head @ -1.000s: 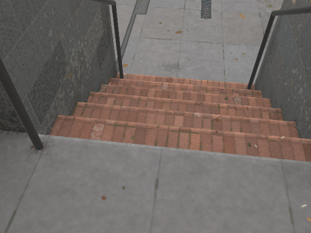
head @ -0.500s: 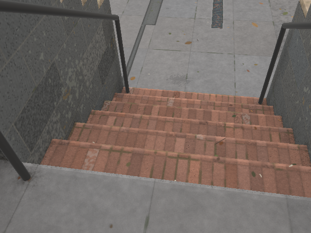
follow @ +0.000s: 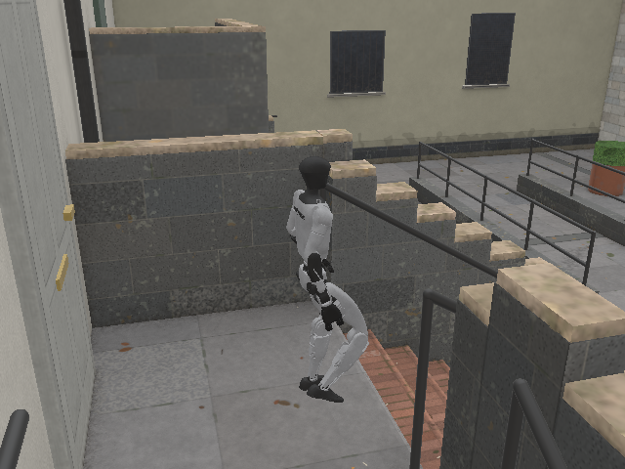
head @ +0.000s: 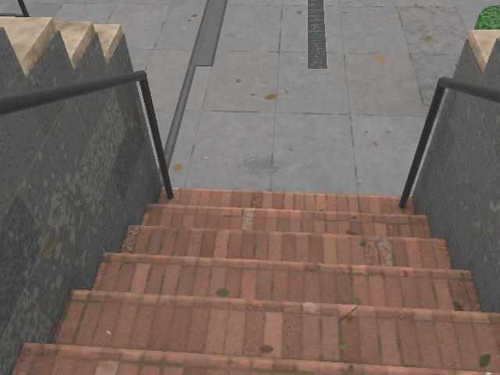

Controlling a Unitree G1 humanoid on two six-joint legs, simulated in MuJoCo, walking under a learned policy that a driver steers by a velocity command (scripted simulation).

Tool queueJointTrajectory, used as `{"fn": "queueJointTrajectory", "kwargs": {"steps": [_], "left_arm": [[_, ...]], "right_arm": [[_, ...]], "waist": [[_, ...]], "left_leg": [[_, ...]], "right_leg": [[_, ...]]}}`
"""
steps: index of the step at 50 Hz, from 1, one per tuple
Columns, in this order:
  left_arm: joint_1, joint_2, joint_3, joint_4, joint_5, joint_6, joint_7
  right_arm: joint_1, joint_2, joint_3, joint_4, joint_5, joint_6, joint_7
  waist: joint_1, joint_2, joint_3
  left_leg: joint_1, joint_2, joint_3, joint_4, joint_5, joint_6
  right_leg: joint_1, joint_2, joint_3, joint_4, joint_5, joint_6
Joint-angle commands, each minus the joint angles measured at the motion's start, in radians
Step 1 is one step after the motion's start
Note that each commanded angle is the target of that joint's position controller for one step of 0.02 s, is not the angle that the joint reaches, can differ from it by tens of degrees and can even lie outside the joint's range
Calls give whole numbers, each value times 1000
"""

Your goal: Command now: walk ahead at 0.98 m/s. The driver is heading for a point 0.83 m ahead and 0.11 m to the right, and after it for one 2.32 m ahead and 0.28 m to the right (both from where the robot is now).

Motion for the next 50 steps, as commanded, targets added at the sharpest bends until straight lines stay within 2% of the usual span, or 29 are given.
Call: {"fn": "queueJointTrajectory", "kwargs": {"steps": [1, 5, 8, 10, 13, 17, 18, 19, 20, 22, 23, 24, 25, 26, 28, 30, 32, 34, 36, 38, 39, 40, 41, 42, 43, 45, 46, 48, 50], "left_arm": [[102, 0, -13, -45, 31, 26, 16], [46, 20, -1, -36, 64, -11, -13], [-191, 94, 25, -130, 40, -37, -34], [-269, 81, 28, -169, 33, -43, -77], [-283, 22, 15, -177, 43, -28, -122], [214, 151, 77, -63, 27, -2, -55], [511, 207, 103, 5, 50, 4, -42], [639, 197, 80, 100, 79, 17, -45], [567, 184, 55, 64, 96, 10, -54], [528, 154, 65, 95, 62, 31, -55], [426, 119, 51, 101, 50, 29, -50], [311, 143, 44, 104, 40, 5, -54], [220, 52, 13, 85, 56, -19, -67], [149, -72, -26, 69, 72, -35, -66], [52, 34, -11, 48, 44, -27, -26], [194, 153, 25, 113, 76, -22, 10], [222, 44, -3, 110, 3, -38, 53], [307, 70, 6, 150, -10, -23, 59], [326, 26, 6, 178, 23, 18, 54], [263, 28, 11, 167, 36, 48, 36], [144, 62, 18, 153, 27, 52, 23], [17, 61, 28, 130, 15, 36, 17], [17, -31, 20, 82, 39, 18, 25], [303, -97, 4, 37, -36, 15, 5], [360, -77, -8, 66, -35, 20, -2], [282, 0, 23, 105, 16, 36, 31], [243, -13, 16, 50, 50, 46, 34], [263, -16, 13, 62, 37, 61, 37], [163, 24, 19, 32, 33, 60, 18]], "right_arm": [[-97, -37, 12, -62, 13, -35, -13], [-8, -143, -16, -63, -8, -64, -35], [145, -71, 6, -10, 44, -41, -55], [288, -76, 1, 31, 39, 2, -78], [214, -80, 4, -5, 53, 49, -111], [42, -177, -16, -12, 36, 36, -97], [-65, -207, -22, -20, 21, 13, -73], [-13, -63, -7, 3, 45, 1, -81], [229, -2, 19, -21, 84, -22, -69], [101, -38, 30, -120, 111, -26, -76], [-13, -41, 27, -138, 102, -11, -100], [-40, -15, 34, -171, 93, 0, -102], [-59, -15, 38, -169, 61, 20, -92], [-54, -34, 19, -149, 73, 33, -78], [-68, -55, 11, -174, 19, 31, -61], [-50, -11, 22, -132, 12, 24, -39], [-280, -75, 15, -210, -6, -6, -7], [-386, -14, 27, -254, -14, -3, 9], [-267, -33, 18, -229, -12, 12, 20], [23, -102, -18, -122, -10, 23, 19], [299, -136, -39, -29, -17, 28, 16], [571, -133, -40, 79, -20, 26, 14], [558, -52, 0, 150, -4, 24, 8], [383, -55, 25, 91, -4, 12, 9], [204, -80, -4, 52, 26, 22, 11], [48, -19, 18, -8, 9, -5, 17], [-78, -108, 9, -25, -14, 1, -14], [-29, -48, 34, 26, -88, 1, -83], [14, -56, 27, 28, 19, -3, -110]], "waist": [[111, 71, 118], [73, 42, 17], [-16, 15, 108], [-80, 98, 140], [-110, 34, 105], [153, 61, -19], [356, 11, -131], [341, -270, -105], [163, -575, -287], [164, -273, -379], [125, 31, -199], [45, 31, -48], [-7, 170, 34], [-47, 179, 71], [-91, 73, 112], [-65, -40, -15], [4, 75, 84], [82, 10, 59], [57, -45, 32], [-65, -60, -54], [-235, -39, -86], [-412, 200, -43], [-312, 362, 48], [-26, 394, -39], [39, 229, -41], [93, -79, -7], [175, 17, -5], [184, 14, -91], [133, 32, -55]], "left_leg": [[-221, 261, -287, -297, 2, 178], [-386, 173, -105, -233, 169, 133], [38, 236, -147, -76, 99, 94], [453, 346, -273, 93, 143, 102], [211, 248, -159, 151, 3, 51], [163, 233, -197, 647, 479, 28], [-86, 139, -161, 1081, 605, -40], [-399, -14, -179, 1707, -474, -80], [-638, -28, -381, 1767, -645, -40], [-789, 37, -314, 1643, -487, -56], [-820, 91, -192, 1619, -370, -52], [-844, 115, -195, 1629, -330, -52], [-802, 192, -276, 1491, -255, -22], [-739, 225, -339, 1244, -74, 14], [-499, 265, -226, 676, 181, -27], [-303, 221, -119, 732, 423, -73], [-300, 215, -110, 174, 942, -21], [-167, 160, -77, 115, 958, -43], [-146, 139, -59, 183, 946, -18], [112, 69, 30, 232, 784, -28], [298, 97, 51, 139, 774, -15], [433, 202, -29, -86, 884, 70], [427, 296, -152, 30, 1184, 79], [585, 421, -472, 149, 1039, 181], [424, 495, -541, 98, 794, 215], [42, 360, -375, 131, 632, 100], [-218, 396, -471, 70, 637, 147], [-467, 399, -502, 169, 834, 200], [-413, 286, -376, 273, 361, 139]], "right_leg": [[-56, -88, -22, -124, 92, 43], [369, 31, -156, -428, 644, 68], [-38, -6, -91, -646, 698, 2], [-472, -61, -12, -643, 579, -26], [-60, -12, -69, -943, 898, 22], [384, 18, -124, -888, 644, 25], [821, 16, -193, -812, 804, -13], [959, -146, 19, -807, 889, -107], [1221, -165, 145, -468, 1115, -140], [1091, -352, 511, -853, 337, -274], [843, -342, 587, -1008, 80, -263], [596, -368, 653, -956, 196, -322], [359, -325, 526, -826, 331, -278], [173, -244, 328, -784, 362, -170], [-99, -73, 78, -929, 237, -109], [-47, -56, 86, -841, 289, -145], [-36, 73, -95, -735, -23, -68], [13, 48, -68, -699, 16, -61], [117, 43, -75, -487, 120, -51], [132, 67, -77, -178, 428, -9], [101, 69, -71, 121, 636, 33], [-22, 201, -77, 699, 243, 108], [-254, 351, 0, 1043, -701, 93], [-533, 288, 220, 685, -465, 30], [-529, 211, 184, 531, -310, 12], [-402, 161, 135, 238, -29, -22], [-283, 96, 73, 10, 33, 23], [55, 70, 46, 29, 296, 123], [-47, 79, 44, -208, 547, 112]]}}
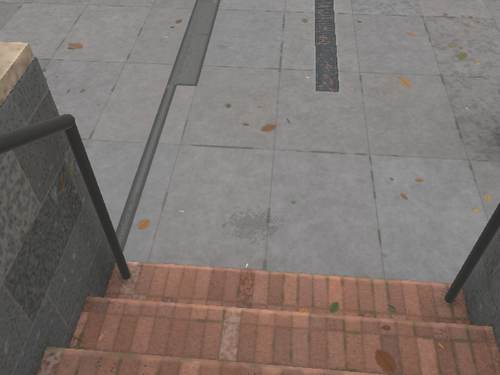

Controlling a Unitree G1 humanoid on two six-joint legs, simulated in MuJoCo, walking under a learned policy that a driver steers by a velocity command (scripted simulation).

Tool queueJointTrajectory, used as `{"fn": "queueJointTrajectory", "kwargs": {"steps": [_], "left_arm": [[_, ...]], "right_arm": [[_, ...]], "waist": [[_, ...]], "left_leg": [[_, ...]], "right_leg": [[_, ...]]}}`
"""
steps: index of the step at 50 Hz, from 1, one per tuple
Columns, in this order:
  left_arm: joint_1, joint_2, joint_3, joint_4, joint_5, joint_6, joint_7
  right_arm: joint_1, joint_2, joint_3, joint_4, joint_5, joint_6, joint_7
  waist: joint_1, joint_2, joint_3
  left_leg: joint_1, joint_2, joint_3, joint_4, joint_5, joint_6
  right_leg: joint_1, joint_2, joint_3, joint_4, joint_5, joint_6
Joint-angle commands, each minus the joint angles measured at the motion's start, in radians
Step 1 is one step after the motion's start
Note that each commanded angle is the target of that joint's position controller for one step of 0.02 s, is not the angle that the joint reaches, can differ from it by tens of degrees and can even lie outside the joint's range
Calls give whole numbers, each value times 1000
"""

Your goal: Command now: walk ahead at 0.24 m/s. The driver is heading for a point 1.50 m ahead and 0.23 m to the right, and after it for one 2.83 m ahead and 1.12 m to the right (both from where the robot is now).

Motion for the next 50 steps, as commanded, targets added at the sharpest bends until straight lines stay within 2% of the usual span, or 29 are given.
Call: {"fn": "queueJointTrajectory", "kwargs": {"steps": [1, 2, 3, 5, 7, 8, 9, 10, 11, 12, 13, 14, 16, 17, 18, 19, 24, 34, 39, 40, 41, 42, 43, 44, 45, 46, 47, 48, 50], "left_arm": [[83, 82, 6, -28, 28, 11, -18], [16, 20, -16, -62, 41, 10, -37], [-38, -11, -25, -102, 32, 20, -47], [-50, -3, -25, -151, -8, 35, -63], [96, 23, -7, -87, -19, 41, -75], [229, 26, 6, -23, 4, 47, -81], [401, 45, 24, 54, 30, 53, -86], [522, 75, 21, 95, 40, 53, -91], [380, 32, -9, 81, 10, 52, -85], [311, 34, -11, 69, 4, 57, -82], [288, 24, -16, 63, 28, 57, -77], [199, 90, -1, 66, 40, 62, -72], [144, 44, -20, 31, 59, 75, -56], [136, 51, -26, 21, 59, 76, -52], [177, 43, -31, 21, 48, 78, -35], [206, 21, -42, 37, 46, 79, -17], [326, 11, -62, 61, 57, 79, 13], [320, 74, -42, 2, 51, 97, 58], [141, 120, -6, -70, 0, 126, 68], [70, 94, 6, -119, -14, 134, 54], [-29, 85, 22, -190, -25, 133, 39], [-169, 61, 27, -228, -33, 90, 28], [-147, 27, 31, -187, -23, 73, 20], [-115, -19, 20, -183, -24, 61, 10], [-60, 35, 36, -147, -6, 55, 1], [51, 79, 54, -107, 13, 69, -5], [167, 73, 53, -83, 8, 99, -8], [186, 63, 44, -100, -1, 118, -14], [148, 68, 32, -157, -14, 147, -10]], "right_arm": [[-114, -112, -10, -136, 70, -40, -73], [-93, -105, -2, -126, 77, -29, -90], [-71, -106, -1, -114, 76, -13, -94], [-70, -106, -13, -110, 57, 18, -94], [-55, -75, -10, -120, 46, 37, -84], [-32, -52, -2, -115, 44, 43, -72], [4, -33, 0, -96, 40, 49, -59], [76, 24, 18, -85, 63, 42, -34], [136, -32, 13, -106, 91, 37, -23], [82, -64, 6, -117, 96, 45, -22], [-5, -85, -4, -127, 89, 65, -33], [-67, -55, 7, -192, 107, 92, -45], [-222, -95, -12, -228, 88, 141, -71], [-241, -74, -12, -238, 76, 154, -79], [-221, -85, -24, -216, 77, 149, -85], [-232, -63, -22, -215, 79, 145, -87], [-303, -22, -8, -286, 73, 124, -83], [-396, -49, 10, -399, 67, 117, -65], [-290, -48, 36, -408, 48, 99, -24], [-187, -109, 19, -350, 48, 94, -27], [-113, -286, -25, -312, 34, 73, -46], [16, -280, -32, -280, 40, 21, -44], [-32, -235, -37, -255, 23, 13, -57], [-96, -246, -45, -292, 25, 3, -67], [-200, -188, -36, -319, 27, 20, -84], [-284, -137, -26, -332, 11, 54, -100], [-374, -140, -17, -345, 18, 80, -98], [-451, -157, -9, -376, 30, 89, -92], [-493, -167, -9, -384, 63, 90, -88]], "waist": [[79, -36, 25], [50, 8, 7], [21, 78, 2], [10, 149, 39], [32, 116, 70], [51, 59, 56], [91, -62, -10], [127, -264, -145], [43, -253, -265], [38, -194, -265], [48, -31, -225], [-24, -37, -184], [-3, 38, -39], [2, 0, -12], [23, 13, 41], [34, -49, 52], [61, -91, -37], [86, -119, -14], [4, -147, -61], [-48, 151, 70], [-97, 611, 343], [-193, 577, 425], [-151, 427, 347], [-99, 458, 315], [-53, 358, 253], [25, 245, 116], [135, 161, 11], [187, 102, -26], [200, 65, -2]], "left_leg": [[-237, 188, -247, -132, 426, 113], [-296, 127, -186, -112, 220, 81], [-278, 116, -174, -109, 122, 77], [-176, 149, -221, -17, 138, 90], [-84, 166, -247, 126, 261, 76], [-114, 127, -227, 249, 300, 60], [-211, 52, -171, 477, 194, 28], [-493, -79, -160, 917, -433, -48], [-519, 9, -274, 1011, -439, -80], [-510, 37, -279, 1039, -402, -107], [-460, 45, -279, 1046, -358, -121], [-433, 108, -246, 999, -235, -139], [-385, 96, -205, 1012, -187, -147], [-372, 89, -186, 1013, -197, -145], [-431, 81, -250, 916, 54, -136], [-438, 64, -233, 914, 109, -128], [-508, 45, -251, 992, 69, -149], [-450, 104, -212, 976, -12, -199], [-4, 162, -85, 486, -109, -144], [9, 150, -172, 116, -49, -95], [-176, 255, -604, -433, -181, 25], [-56, 290, -812, -476, -5, 105], [15, 303, -769, -379, -115, 141], [-42, 316, -890, -333, -142, 161], [-72, 325, -848, -212, -211, 157], [-213, 282, -659, -90, -232, 140], [-401, 242, -484, -41, -225, 108], [-464, 243, -414, -60, -182, 88], [-426, 201, -350, -37, -120, 22]], "right_leg": [[210, -10, -76, -395, 509, 24], [381, 12, -115, -579, 693, 26], [449, 24, -128, -659, 679, 39], [447, -28, -86, -803, 584, 30], [504, -70, -102, -1011, 614, 7], [655, -68, -145, -1072, 643, -9], [864, -110, -136, -997, 949, -28], [1229, -284, -23, -695, 1324, -158], [1226, -345, 93, -602, 1176, -245], [1120, -371, 136, -669, 954, -296], [973, -372, 169, -739, 774, -296], [804, -454, 331, -848, 408, -365], [548, -391, 331, -964, 98, -321], [497, -332, 281, -976, -7, -279], [471, -239, 208, -908, -141, -244], [455, -203, 157, -893, -90, -221], [581, -222, 195, -826, 75, -251], [572, -271, 217, -847, 139, -280], [329, -157, -5, -751, 147, -140], [132, -36, -149, -606, -159, -63], [-94, 151, -175, -347, -586, -35], [-357, 177, 79, -185, -655, -41], [-457, 180, 180, -161, -558, -72], [-477, 166, 201, -168, -443, -74], [-406, 126, 208, -187, -231, -54], [-111, 140, 117, -156, -30, -24], [215, 157, -47, -89, 114, 15], [377, 128, -125, -92, 199, 44], [497, 38, -130, -281, 185, 42]]}}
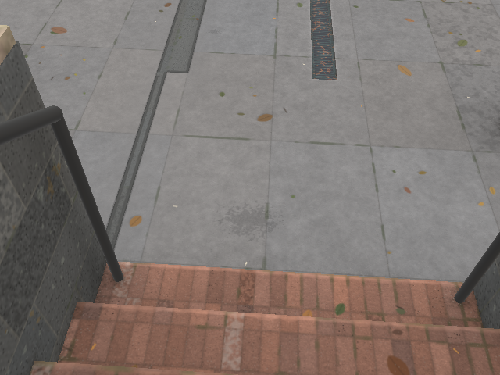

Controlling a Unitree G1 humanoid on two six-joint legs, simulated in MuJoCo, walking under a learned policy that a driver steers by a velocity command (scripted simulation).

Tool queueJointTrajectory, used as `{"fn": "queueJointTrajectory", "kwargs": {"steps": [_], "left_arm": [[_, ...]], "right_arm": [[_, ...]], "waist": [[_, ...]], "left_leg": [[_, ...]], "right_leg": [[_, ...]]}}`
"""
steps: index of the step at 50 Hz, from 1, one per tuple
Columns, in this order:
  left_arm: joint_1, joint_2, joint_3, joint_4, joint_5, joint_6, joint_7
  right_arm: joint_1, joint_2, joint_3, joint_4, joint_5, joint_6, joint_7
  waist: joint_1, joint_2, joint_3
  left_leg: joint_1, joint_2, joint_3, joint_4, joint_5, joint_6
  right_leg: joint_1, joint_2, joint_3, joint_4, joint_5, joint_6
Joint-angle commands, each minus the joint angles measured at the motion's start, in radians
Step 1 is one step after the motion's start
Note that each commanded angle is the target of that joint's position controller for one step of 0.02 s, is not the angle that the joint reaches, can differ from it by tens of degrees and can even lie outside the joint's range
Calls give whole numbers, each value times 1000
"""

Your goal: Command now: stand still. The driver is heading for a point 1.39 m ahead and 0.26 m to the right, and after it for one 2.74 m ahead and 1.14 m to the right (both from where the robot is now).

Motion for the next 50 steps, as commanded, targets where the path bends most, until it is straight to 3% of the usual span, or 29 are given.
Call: {"fn": "queueJointTrajectory", "kwargs": {"steps": [1, 5, 7, 8, 9, 10, 11, 12, 13, 14, 17, 21, 24, 25, 27, 29, 30, 31, 32, 33, 34, 36, 37, 38, 40, 41, 44, 47, 50], "left_arm": [[211, -5, -12, -39, -1, 34, -7], [274, -47, 2, 12, -9, 1, -55], [549, -121, -22, 127, 27, -44, -79], [599, -90, -34, 148, 32, -60, -89], [506, 158, 39, 162, 28, -68, -85], [492, -5, -6, 111, 21, -75, -93], [361, -1, -20, 91, 37, -68, -93], [273, 150, 23, 65, 67, -78, -69], [225, 98, 9, 46, 71, -95, -49], [237, 15, -29, 48, 86, -97, -26], [269, 90, -1, 62, 47, -95, 1], [308, 53, -2, 61, 20, -80, 3], [296, 26, -9, -3, 5, -43, 21], [282, 53, -1, -4, 23, -46, 20], [158, 105, 12, -75, 13, -42, 10], [198, 73, -3, -80, 0, -29, 2], [192, 47, -11, -84, -1, -24, 3], [105, 2, -21, -126, 9, -37, 3], [126, -116, -44, -160, 44, -83, 7], [207, -70, -33, -178, -15, -125, -3], [142, -9, -16, -157, -39, -133, -8], [87, -16, -22, -153, -10, -102, -6], [86, -7, -18, -149, -10, -89, -14], [127, 17, -9, -117, 3, -81, -27], [125, 38, 6, -87, 1, -75, -39], [70, 45, 8, -99, -7, -85, -45], [-106, 6, -10, -134, 54, -108, -82], [-117, -25, -14, -137, 10, -93, -97], [-108, 18, -1, -142, 34, -81, -108]], "right_arm": [[-322, -117, -19, -147, 33, -18, -4], [-72, -90, -46, -34, 55, -39, -2], [-60, 2, -37, -13, 45, -56, 34], [-92, 71, -23, -72, 49, -74, 57], [-32, 62, -11, -184, 63, -96, 79], [-228, -40, -37, -162, 43, -91, 65], [-198, -21, -38, -196, 22, -79, 61], [-189, -14, -29, -232, 27, -84, 63], [-307, -87, -45, -290, 27, -90, 52], [-299, -78, -42, -284, 5, -69, 54], [-252, -61, -56, -275, -18, -65, 54], [-312, -23, -49, -308, 10, -65, 72], [-490, 4, -19, -401, 27, -89, 93], [-435, 2, -25, -394, 30, -110, 111], [-355, -60, -40, -394, 37, -123, 126], [-337, -57, -40, -409, 39, -122, 121], [-147, -70, -54, -349, 36, -124, 116], [94, -126, -70, -284, 17, -131, 120], [174, -183, -73, -259, 16, -133, 130], [156, -272, -109, -242, 18, -147, 154], [125, -219, -107, -227, 24, -153, 156], [2, -124, -73, -225, 29, -139, 146], [-82, -90, -54, -237, 24, -133, 145], [-108, -112, -57, -225, -6, -136, 138], [-63, -157, -71, -181, -6, -144, 119], [-10, -143, -71, -140, 10, -153, 101], [99, -122, -59, -62, 56, -152, 44], [123, -151, -74, -34, 37, -139, 35], [172, -143, -84, -21, 9, -140, 36]], "waist": [[204, 55, -23], [140, 22, -17], [236, -94, -64], [187, -172, -15], [41, -318, -29], [149, -79, 75], [46, -87, 39], [0, -236, 5], [20, -96, 80], [14, -61, 108], [26, -80, 24], [68, -140, 31], [146, -69, 77], [115, -133, 21], [63, -161, -11], [51, -86, 17], [-20, -43, -44], [-111, 95, -89], [-48, 425, -47], [0, 519, -146], [19, 211, -83], [62, 27, -25], [96, 24, 9], [119, 30, -24], [126, 29, -11], [107, 48, -4], [46, 50, -9], [13, 139, 32], [-7, 134, 94]], "left_leg": [[-227, 71, -242, -426, 164, 75], [-21, 24, -93, -128, 242, 46], [-353, -101, -13, 447, 77, 61], [-559, -108, -92, 717, 120, 104], [-726, -38, -169, 491, 301, 130], [-737, 42, -95, 446, 441, 113], [-732, 37, -31, 462, 515, 88], [-690, 94, -85, 372, 537, 46], [-770, 116, -155, 321, 595, -6], [-691, 109, -155, 150, 698, -47], [-336, 89, -111, -32, 815, -84], [-231, 69, -52, -61, 823, -86], [-203, 63, 15, -428, 668, -94], [-52, 71, -8, -354, 744, -81], [135, 60, 58, -429, 661, -58], [180, 19, 143, -682, 378, -53], [350, -9, 146, -730, 382, -38], [549, 78, -34, -689, 513, 15], [667, 164, -245, -595, 965, 55], [762, 324, -722, -896, 742, 186], [776, 391, -733, -887, 495, 252], [491, 318, -555, -838, 294, 234], [348, 271, -479, -825, 254, 223], [242, 217, -400, -805, 303, 209], [151, 165, -300, -818, 382, 185], [227, 167, -294, -767, 393, 160], [119, 78, -145, -701, 415, 138], [194, 110, -111, -628, 465, 128], [395, 182, -137, -454, 643, 116]], "right_leg": [[423, -123, -88, -218, 115, 3], [608, -171, -205, -790, 219, -72], [884, -242, -79, -574, 47, -150], [844, -278, -21, -377, 142, -126], [784, -464, 465, -670, -633, -250], [646, -371, 298, -692, -616, -155], [569, -352, 408, -733, -822, -159], [447, -476, 763, -833, -1100, -256], [449, -489, 775, -808, -1041, -265], [346, -419, 632, -788, -906, -249], [229, -366, 479, -812, -729, -229], [302, -328, 334, -781, -556, -210], [397, -301, 253, -763, -495, -214], [351, -315, 238, -739, -433, -229], [305, -309, 183, -731, -369, -240], [378, -295, 203, -625, -249, -223], [340, -264, 178, -429, -107, -205], [111, -191, 114, 11, -46, -152], [-249, -27, 138, 348, -619, -124], [-432, 22, 224, 388, -592, -119], [-584, -45, 215, 441, -470, -95], [-487, -153, 146, 381, -282, -69], [-418, -185, 125, 323, -184, -51], [-287, -198, 75, 306, -44, -52], [-190, -180, 42, 210, 152, -51], [-232, -217, 107, 83, 282, -63], [63, -175, -61, -283, 653, -59], [86, -122, -50, -321, 543, -61], [-149, -110, 10, -204, 415, -105]]}}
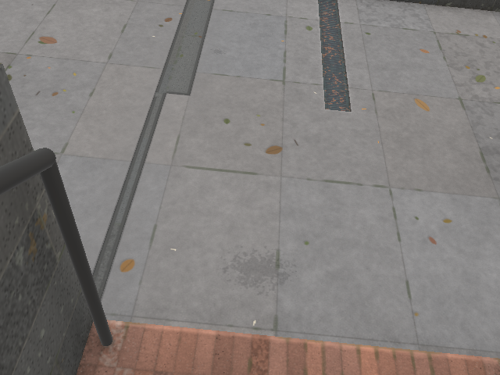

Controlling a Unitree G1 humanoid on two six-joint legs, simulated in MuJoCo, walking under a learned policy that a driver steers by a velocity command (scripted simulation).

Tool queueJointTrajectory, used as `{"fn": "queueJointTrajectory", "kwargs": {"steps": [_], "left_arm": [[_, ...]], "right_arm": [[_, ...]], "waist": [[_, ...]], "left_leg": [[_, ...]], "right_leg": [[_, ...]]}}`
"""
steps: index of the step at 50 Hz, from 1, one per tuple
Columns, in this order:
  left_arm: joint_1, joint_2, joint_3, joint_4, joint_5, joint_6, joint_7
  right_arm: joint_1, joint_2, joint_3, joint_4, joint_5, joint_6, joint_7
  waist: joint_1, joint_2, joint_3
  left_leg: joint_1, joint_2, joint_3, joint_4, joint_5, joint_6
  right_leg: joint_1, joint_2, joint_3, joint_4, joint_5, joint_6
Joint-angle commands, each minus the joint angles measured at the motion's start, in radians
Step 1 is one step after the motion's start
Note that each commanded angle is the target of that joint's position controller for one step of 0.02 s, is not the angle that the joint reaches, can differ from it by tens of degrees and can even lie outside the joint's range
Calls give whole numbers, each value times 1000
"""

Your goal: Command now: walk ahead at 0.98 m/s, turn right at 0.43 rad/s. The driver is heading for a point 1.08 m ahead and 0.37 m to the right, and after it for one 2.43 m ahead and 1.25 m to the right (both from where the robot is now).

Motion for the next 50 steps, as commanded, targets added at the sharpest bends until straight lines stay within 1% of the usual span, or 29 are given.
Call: {"fn": "queueJointTrajectory", "kwargs": {"steps": [1, 4, 5, 6, 7, 8, 10, 11, 13, 14, 15, 18, 20, 22, 24, 26, 27, 29, 30, 33, 35, 39, 42, 43, 44, 45, 46, 48, 50], "left_arm": [[-124, 53, 10, -79, 13, -7, -9], [103, 84, 28, -1, -25, 1, 8], [364, 133, 59, 80, -19, -3, 17], [709, 100, 55, 191, -9, -4, 25], [681, -10, 7, 260, -26, -20, 24], [567, 6, -19, 186, -13, -46, 30], [361, 68, 19, 92, -7, -49, 31], [186, 107, 31, 48, -2, -52, 37], [53, 90, 12, 8, -17, -70, 98], [109, 109, 24, 32, 2, -80, 116], [185, 72, 24, 61, -38, -90, 136], [239, 40, 8, 137, -65, -47, 162], [30, 52, 9, 78, -35, -31, 146], [-105, 31, 12, 41, -43, -41, 111], [278, -190, -46, -49, -82, -58, 101], [244, -70, -25, -4, -80, -36, 96], [174, -102, -30, -19, -64, -26, 95], [69, -76, -45, -69, -102, -13, 87], [1, 0, -22, -91, -103, -15, 88], [-12, -4, -7, -62, -70, -8, 70], [-224, -6, -22, -119, -80, -45, 41], [-404, -56, -38, -166, -85, -57, -47], [-48, 115, 30, -40, -78, -28, -22], [304, 169, 68, 92, -35, -33, -13], [538, 128, 61, 166, -18, -35, -1], [503, 99, 24, 207, 24, -53, 16], [472, 54, -3, 187, 30, -61, 29], [359, 83, 30, 221, -13, -82, 39], [76, 4, -9, 166, 11, -101, 46]], "right_arm": [[4, -113, -40, -24, -6, -10, -13], [-148, -163, -45, -60, -2, 6, -8], [-230, -192, -48, -64, -9, -1, -5], [-416, -181, -47, -86, -6, -24, 6], [-447, -68, -31, -124, -27, -47, 8], [-338, -23, -11, -219, -21, -76, 17], [-219, -87, -22, -213, -1, -106, 31], [-297, -92, -21, -235, 2, -97, 12], [-432, -139, -31, -280, -39, -52, -11], [-301, -150, -32, -214, -45, -53, 13], [-330, -169, -40, -219, -40, -77, 40], [-477, -24, -9, -340, -44, -33, 56], [-77, -151, -69, -245, -15, -28, 55], [380, -180, -91, -94, -24, -45, 58], [104, -111, -18, -114, -86, -48, 102], [-43, -21, -13, -122, -15, -22, 119], [-73, -19, -10, -84, 5, -20, 100], [-165, -76, -24, -44, -39, -62, 51], [-216, -41, -8, -29, -47, -57, 27], [-147, -185, -42, 40, -54, -44, 22], [40, -56, -10, 89, -31, -43, -5], [29, -37, 10, 126, -12, -20, 7], [-2, -83, -12, 164, -20, -4, 35], [-84, -94, -13, 173, -17, -9, 48], [-211, -152, -35, 135, -6, -30, 50], [-169, -57, -33, 67, -1, -68, 39], [-60, -74, -29, 39, 31, -83, 40], [-175, -28, -22, -41, 45, -82, 30], [-226, 11, -27, -27, 26, -25, 17]], "waist": [[-22, 178, 146], [93, 219, 115], [224, 162, 62], [449, -86, 60], [357, -234, 141], [140, -285, 69], [12, 108, -100], [-38, 154, -12], [-91, 212, 183], [-96, 182, 92], [-58, 141, 63], [33, 13, 38], [-200, -94, -86], [-448, 138, -78], [-40, 746, -72], [42, 122, 13], [66, -29, 72], [125, 10, 234], [119, -62, 278], [84, 26, 201], [-54, 14, 277], [-104, 162, 206], [40, 192, 125], [249, 153, 7], [414, -67, -37], [302, -249, -70], [197, -237, -208], [115, 112, -163], [-8, 158, 35]], "left_leg": [[61, 233, -201, -58, 785, 37], [-181, 219, -73, 170, 1381, -9], [-355, 206, -35, 481, 1612, -26], [-613, 98, -10, 1121, 1032, -65], [-868, 11, 51, 1375, 124, -26], [-1009, 36, -161, 1185, 174, -17], [-1010, 109, -283, 744, 419, 2], [-1003, 156, -282, 608, 462, -22], [-585, 143, -202, 137, 638, -137], [-317, 102, -155, 153, 945, -126], [-322, 113, -199, -45, 1281, -92], [61, 6, -121, -399, 1367, -103], [318, 12, -117, -244, 1268, -103], [542, 151, -158, -653, 1278, -52], [651, 356, -399, -136, 2012, -21], [329, 387, -431, -356, 1326, 34], [163, 344, -423, -388, 1114, 37], [-190, 451, -628, -435, 931, 63], [-399, 334, -454, -474, 797, 41], [-281, 349, -410, -403, 888, 86], [34, 252, -335, -273, 594, 35], [-269, 196, -132, -367, 548, 69], [-34, 177, -117, 20, 1021, 89], [-216, 163, -63, 412, 1301, 39], [-471, 14, -32, 939, 759, -12], [-717, -38, -226, 1112, 84, 12], [-744, -8, -398, 935, 87, 4], [-821, 100, -301, 555, 401, 3], [-624, 167, -286, 361, 510, -60]], "right_leg": [[-171, 10, -38, 78, -102, -34], [296, 90, -311, 14, -473, -48], [658, 117, -358, -58, -473, -80], [946, -22, -168, -403, -240, -198], [943, -51, -51, -333, -105, -201], [964, -78, 193, -129, 94, -246], [831, -200, 515, -226, -551, -350], [611, -253, 670, -304, -765, -351], [-23, -152, 536, -295, -561, -328], [-119, -76, 417, -176, -495, -293], [-28, 24, 326, -85, -615, -237], [-63, 162, 239, -4, -878, -150], [25, 197, 261, 317, -609, -103], [33, 314, 137, 1122, -730, 8], [-551, 218, 226, 1654, -1330, -54], [-549, 42, 87, 1315, -948, -64], [-546, -10, 55, 1313, -818, -84], [-520, -127, 193, 881, -657, -30], [-319, -111, 171, 583, -536, -7], [-296, -66, 18, 622, -483, -3], [-587, -72, 90, 224, -192, -57], [163, -47, -157, -102, 46, -2], [423, -33, -202, -265, -214, -14], [847, -10, -234, -217, -58, -62], [1120, -81, -177, -345, -74, -156], [1223, -185, -5, -67, 156, -174], [1236, -275, 150, -14, 239, -270], [979, -370, 417, -306, -749, -321], [400, -406, 461, -396, -716, -326]]}}
Velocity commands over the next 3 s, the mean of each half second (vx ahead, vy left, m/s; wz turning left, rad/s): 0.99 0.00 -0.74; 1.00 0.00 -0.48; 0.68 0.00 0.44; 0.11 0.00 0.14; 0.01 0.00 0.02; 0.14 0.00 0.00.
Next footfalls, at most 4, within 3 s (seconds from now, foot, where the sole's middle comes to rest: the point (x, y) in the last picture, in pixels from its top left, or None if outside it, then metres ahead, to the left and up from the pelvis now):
0.12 right None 0.16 -0.08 -0.86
0.44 left None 0.47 0.11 -1.03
0.88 right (321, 371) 0.71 -0.35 -1.21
1.30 left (309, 278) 1.20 -0.39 -1.38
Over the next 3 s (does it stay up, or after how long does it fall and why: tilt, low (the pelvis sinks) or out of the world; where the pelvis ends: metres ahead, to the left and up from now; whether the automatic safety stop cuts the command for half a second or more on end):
stays up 1.27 -0.53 -0.60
